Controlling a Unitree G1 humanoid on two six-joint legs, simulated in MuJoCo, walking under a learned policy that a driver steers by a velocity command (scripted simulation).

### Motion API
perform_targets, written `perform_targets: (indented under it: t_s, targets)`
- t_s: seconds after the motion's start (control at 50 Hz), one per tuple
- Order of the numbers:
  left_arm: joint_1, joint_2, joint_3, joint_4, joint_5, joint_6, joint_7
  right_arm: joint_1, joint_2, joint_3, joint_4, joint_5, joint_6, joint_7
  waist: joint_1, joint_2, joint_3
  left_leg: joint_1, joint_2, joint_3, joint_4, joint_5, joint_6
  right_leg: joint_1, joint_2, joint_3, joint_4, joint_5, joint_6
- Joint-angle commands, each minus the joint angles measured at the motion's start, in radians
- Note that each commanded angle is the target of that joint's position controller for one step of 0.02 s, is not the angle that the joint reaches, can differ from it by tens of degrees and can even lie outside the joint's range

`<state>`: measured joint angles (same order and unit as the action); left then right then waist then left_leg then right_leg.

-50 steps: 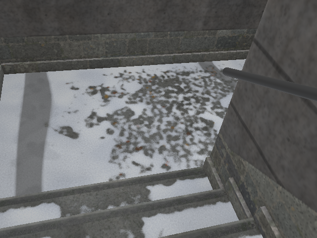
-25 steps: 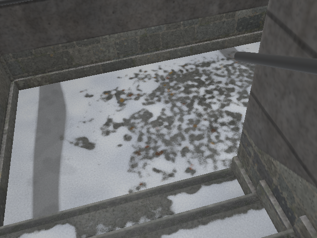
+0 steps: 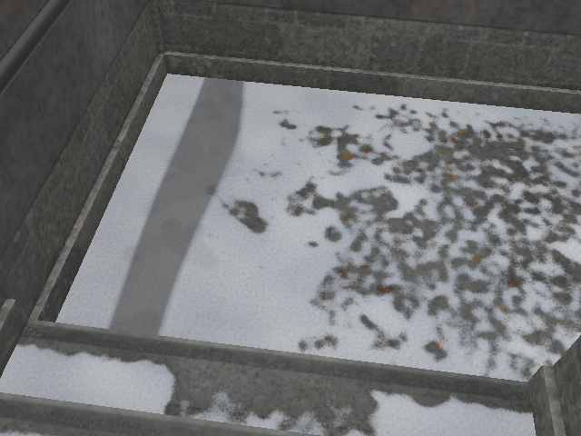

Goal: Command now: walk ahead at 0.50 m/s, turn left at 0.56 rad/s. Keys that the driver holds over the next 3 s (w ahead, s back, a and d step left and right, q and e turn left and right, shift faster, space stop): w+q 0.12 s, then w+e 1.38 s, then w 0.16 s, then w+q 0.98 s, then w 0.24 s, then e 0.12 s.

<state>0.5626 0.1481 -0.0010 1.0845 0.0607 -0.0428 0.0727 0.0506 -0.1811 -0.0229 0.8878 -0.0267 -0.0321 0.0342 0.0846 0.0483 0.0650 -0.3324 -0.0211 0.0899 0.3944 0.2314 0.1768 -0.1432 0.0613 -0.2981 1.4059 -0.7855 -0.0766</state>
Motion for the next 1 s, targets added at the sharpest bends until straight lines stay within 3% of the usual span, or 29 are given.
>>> perform_targets:
  t_s: [0.02,0.04,0.06,0.08,0.12,0.16,0.18,0.2,0.24,0.3,0.38,0.48,0.52,0.54,0.56,0.58,0.6,0.62,0.64,0.66,0.7,0.72,0.76,0.78,0.8,0.84,0.88,0.96,1.0]
  targets:
    - [-0.051,0.108,0.034,-0.115,-0.030,0.000,-0.013,0.508,-0.221,-0.069,0.109,0.020,0.026,-0.003,-0.215,0.207,-0.223,0.865,0.244,-0.256,0.406,0.591,0.176,-0.772,-0.022,0.170,0.791,-0.114,0.043]
    - [-0.057,0.160,0.035,-0.192,-0.053,-0.008,-0.018,0.487,-0.236,-0.066,0.073,0.061,0.035,-0.008,-0.215,0.110,-0.391,0.975,0.353,-0.464,0.355,0.539,0.297,-0.930,-0.075,0.272,0.759,-0.090,0.055]
    - [-0.140,0.175,0.036,-0.240,-0.042,-0.014,-0.020,0.459,-0.244,-0.071,0.046,0.045,0.043,-0.031,-0.236,0.032,-0.364,0.898,0.431,-0.631,0.113,0.099,0.358,-1.051,-0.054,0.286,0.687,-0.026,0.072]
    - [-0.154,0.155,0.029,-0.230,-0.019,-0.013,-0.023,0.408,-0.216,-0.061,0.068,0.022,0.040,-0.047,-0.168,-0.028,-0.208,0.651,0.415,-0.641,-0.008,-0.353,0.313,-1.064,-0.116,0.336,0.496,0.108,0.060]
    - [-0.164,0.161,0.043,-0.198,0.011,0.019,-0.019,0.282,-0.121,-0.022,0.048,0.004,0.005,-0.045,-0.034,-0.173,-0.010,0.166,0.278,-0.532,0.024,-0.366,0.203,-0.859,-0.160,0.366,0.163,0.367,0.081]
    - [-0.190,0.099,0.025,-0.196,0.009,0.041,-0.045,0.247,-0.155,-0.021,0.044,0.026,-0.021,-0.049,0.006,-0.077,0.033,-0.231,0.124,-0.349,-0.065,-0.188,0.141,-0.444,-0.136,0.307,-0.275,0.623,0.115]
    - [-0.082,0.085,0.025,-0.140,0.023,0.056,-0.058,0.305,-0.190,-0.036,0.078,0.021,-0.021,-0.050,0.021,0.000,-0.036,-0.201,0.136,-0.351,-0.004,-0.023,0.137,-0.378,-0.131,0.289,-0.219,0.663,0.108]
    - [0.007,0.106,0.041,-0.094,-0.002,0.058,-0.066,0.332,-0.195,-0.047,0.086,0.015,-0.025,-0.045,0.037,0.031,-0.088,-0.114,0.146,-0.334,0.059,0.072,0.120,-0.402,-0.140,0.302,-0.157,0.802,0.087]
    - [-0.194,0.165,0.071,-0.162,-0.028,0.043,-0.072,0.401,-0.120,-0.035,0.123,0.039,-0.036,-0.057,-0.034,0.018,-0.026,0.029,0.121,-0.362,0.105,-0.238,0.075,-0.616,-0.185,0.393,-0.369,1.005,0.048]
    - [-0.355,0.141,0.071,-0.204,-0.007,0.036,-0.093,0.398,-0.091,-0.024,0.111,0.022,-0.038,-0.063,-0.080,0.000,0.034,-0.043,0.115,-0.381,0.160,-0.634,0.052,-0.591,-0.149,0.407,-0.548,1.216,0.042]
    - [-0.445,0.113,0.066,-0.222,-0.017,0.018,-0.095,0.446,-0.122,-0.022,0.113,0.004,-0.043,-0.078,-0.136,-0.001,0.071,-0.064,0.129,-0.327,0.303,-0.543,0.015,-0.517,-0.044,0.412,-0.632,1.225,0.030]
    - [-0.544,0.097,0.043,-0.259,-0.045,0.002,-0.096,0.507,-0.122,-0.013,0.138,-0.038,-0.033,-0.097,-0.220,0.024,0.145,0.100,0.140,-0.291,0.509,-0.333,0.022,-0.517,-0.067,0.338,-0.894,1.069,0.010]
    - [-0.337,0.112,0.047,-0.200,-0.054,-0.002,-0.090,0.481,-0.127,-0.010,0.150,-0.035,-0.027,-0.107,-0.139,0.028,0.070,0.031,0.166,-0.241,0.692,-0.184,0.023,-0.200,-0.099,0.285,-1.017,1.044,-0.034]
    - [-0.215,0.141,0.055,-0.147,-0.051,-0.003,-0.082,0.501,-0.132,-0.008,0.141,-0.024,-0.032,-0.095,-0.110,-0.033,-0.009,0.068,0.141,-0.176,0.828,0.000,0.007,-0.070,-0.024,0.203,-1.031,0.969,-0.041]
    - [-0.012,0.168,0.072,-0.086,-0.043,0.002,-0.086,0.452,-0.138,-0.003,0.138,-0.018,-0.040,-0.079,0.008,-0.065,-0.086,-0.096,0.101,-0.111,1.115,0.010,-0.016,0.219,0.000,0.146,-0.970,1.067,-0.071]
    - [0.025,0.269,0.099,-0.068,-0.042,0.012,-0.101,0.480,-0.102,-0.012,0.118,-0.012,-0.040,-0.072,-0.005,-0.260,-0.118,-0.391,-0.064,-0.052,1.614,-0.877,-0.048,0.418,-0.202,0.424,-0.917,1.322,-0.181]
    - [0.050,0.237,0.085,-0.085,-0.055,0.026,-0.110,0.567,-0.097,-0.005,0.079,0.013,-0.042,-0.081,-0.048,-0.226,-0.310,-0.620,-0.011,-0.062,1.778,-1.103,-0.071,0.667,-0.352,0.598,-0.598,1.440,-0.228]
    - [0.058,0.285,0.103,-0.116,-0.090,0.044,-0.100,0.432,-0.144,-0.006,-0.003,0.021,-0.048,-0.084,0.040,-0.253,-0.380,-0.793,-0.015,-0.065,1.774,-1.021,-0.112,0.699,-0.450,0.817,-0.824,1.005,-0.336]
    - [0.031,0.285,0.100,-0.127,-0.092,0.049,-0.073,0.278,-0.164,-0.004,-0.011,-0.007,-0.051,-0.086,0.075,-0.187,-0.205,-0.892,0.033,-0.105,1.602,-0.855,-0.105,0.501,-0.437,0.887,-1.029,0.494,-0.356]
    - [-0.103,0.195,0.077,-0.142,-0.065,0.049,-0.059,0.271,-0.195,-0.025,0.004,-0.024,-0.045,-0.082,-0.032,-0.047,-0.038,-0.733,0.099,-0.143,1.350,-0.709,-0.115,0.170,-0.373,0.820,-1.059,0.421,-0.306]
    - [-0.146,0.177,0.064,-0.143,-0.033,0.012,-0.046,0.303,-0.145,-0.025,0.047,-0.027,-0.021,-0.074,-0.111,-0.034,0.055,-0.550,0.119,-0.173,1.051,-0.542,-0.153,-0.154,-0.286,0.777,-0.982,0.681,-0.274]
    - [-0.175,0.180,0.060,-0.158,-0.059,-0.006,-0.038,0.242,-0.113,-0.020,0.019,-0.028,-0.005,-0.068,-0.136,0.005,0.073,-0.429,0.108,-0.154,0.827,-0.415,-0.199,-0.309,-0.212,0.694,-1.008,0.754,-0.252]
    - [-0.086,0.211,0.068,-0.136,-0.072,-0.016,-0.035,0.275,-0.051,-0.004,0.035,-0.055,0.015,-0.059,-0.127,-0.095,-0.046,-0.338,0.092,-0.116,0.793,-0.371,-0.217,-0.240,-0.222,0.689,-0.978,1.078,-0.270]
    - [-0.060,0.219,0.075,-0.135,-0.070,-0.018,-0.038,0.324,-0.066,-0.010,0.049,-0.034,0.015,-0.055,-0.139,-0.127,-0.099,-0.343,0.093,-0.123,0.834,-0.240,-0.202,-0.193,-0.217,0.691,-0.948,1.109,-0.254]
    - [-0.041,0.163,0.068,-0.112,-0.074,-0.024,-0.035,0.221,-0.127,-0.035,0.011,-0.015,0.012,-0.046,-0.123,-0.085,-0.062,-0.489,0.117,-0.187,0.703,-0.096,-0.193,-0.102,-0.168,0.689,-0.887,0.920,-0.227]
    - [-0.056,0.137,0.065,-0.122,-0.064,-0.018,-0.031,0.084,-0.153,-0.040,-0.044,-0.023,0.003,-0.036,-0.083,-0.061,-0.015,-0.492,0.093,-0.164,0.508,0.027,-0.190,-0.155,-0.101,0.709,-0.863,0.689,-0.204]
    - [-0.080,0.126,0.057,-0.141,-0.057,-0.014,-0.031,0.032,-0.096,-0.026,-0.060,-0.036,-0.007,-0.024,-0.059,-0.066,-0.033,-0.299,0.048,-0.135,0.404,0.201,-0.182,-0.277,-0.042,0.700,-0.816,0.551,-0.170]
    - [-0.058,0.155,0.060,-0.172,-0.050,-0.009,-0.032,-0.043,-0.089,-0.016,-0.105,-0.039,-0.019,-0.021,-0.009,-0.132,-0.007,-0.256,-0.008,-0.143,0.314,0.127,-0.181,-0.232,-0.022,0.760,-0.691,0.592,-0.163]
    - [-0.026,0.162,0.056,-0.164,-0.027,0.004,-0.033,-0.111,-0.078,-0.007,-0.164,-0.015,-0.036,-0.025,0.041,-0.148,0.030,-0.241,-0.029,-0.159,0.178,0.038,-0.185,-0.184,-0.003,0.771,-0.623,0.638,-0.170]
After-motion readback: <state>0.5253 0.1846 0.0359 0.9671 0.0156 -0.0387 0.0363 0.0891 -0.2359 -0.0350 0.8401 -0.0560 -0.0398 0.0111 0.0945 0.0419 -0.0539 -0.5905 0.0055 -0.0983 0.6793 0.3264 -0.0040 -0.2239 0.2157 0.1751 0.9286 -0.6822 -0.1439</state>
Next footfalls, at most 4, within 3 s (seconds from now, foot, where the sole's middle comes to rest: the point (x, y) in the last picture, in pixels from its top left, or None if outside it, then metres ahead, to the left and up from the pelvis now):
0.56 right None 0.45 -0.12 -0.97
1.12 left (317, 390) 0.74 -0.02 -1.14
1.68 right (411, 344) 1.02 -0.35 -1.31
2.16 left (399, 269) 1.34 -0.32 -1.31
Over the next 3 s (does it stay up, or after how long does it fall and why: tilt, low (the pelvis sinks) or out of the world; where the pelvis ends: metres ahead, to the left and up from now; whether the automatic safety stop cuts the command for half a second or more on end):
stays up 1.59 -0.46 -0.52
